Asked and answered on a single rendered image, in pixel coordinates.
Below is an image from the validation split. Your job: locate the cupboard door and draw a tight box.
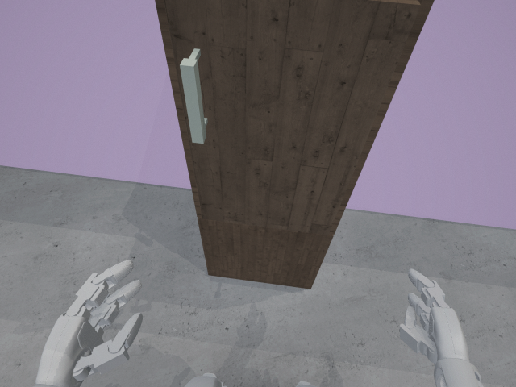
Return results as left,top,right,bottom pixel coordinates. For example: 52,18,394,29
164,0,421,235

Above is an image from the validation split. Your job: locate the handle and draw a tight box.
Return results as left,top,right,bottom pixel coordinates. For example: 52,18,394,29
180,48,208,144

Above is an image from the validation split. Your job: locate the robot left hand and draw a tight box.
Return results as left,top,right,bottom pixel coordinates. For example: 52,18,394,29
35,260,143,387

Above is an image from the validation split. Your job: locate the right robot forearm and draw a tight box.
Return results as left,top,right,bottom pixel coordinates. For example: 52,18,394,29
434,358,485,387

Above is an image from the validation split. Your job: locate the robot right hand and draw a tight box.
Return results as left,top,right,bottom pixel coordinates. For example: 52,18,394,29
400,268,469,364

